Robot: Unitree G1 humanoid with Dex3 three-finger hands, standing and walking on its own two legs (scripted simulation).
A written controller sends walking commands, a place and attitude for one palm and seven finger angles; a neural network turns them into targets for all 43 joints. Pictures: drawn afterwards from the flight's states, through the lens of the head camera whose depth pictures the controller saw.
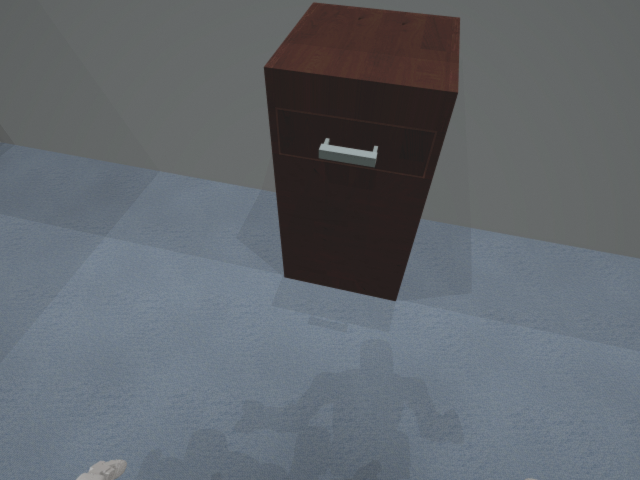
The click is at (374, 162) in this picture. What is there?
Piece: drawer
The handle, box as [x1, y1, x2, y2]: [319, 138, 377, 167]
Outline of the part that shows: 320,145 320,158 374,167 377,146 374,146 372,152 329,145 328,138 326,138 324,143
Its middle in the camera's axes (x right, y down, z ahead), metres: +0.07 -0.22 +0.97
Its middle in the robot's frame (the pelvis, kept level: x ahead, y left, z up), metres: +0.87 -0.03 -0.11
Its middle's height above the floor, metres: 0.66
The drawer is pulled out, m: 0.00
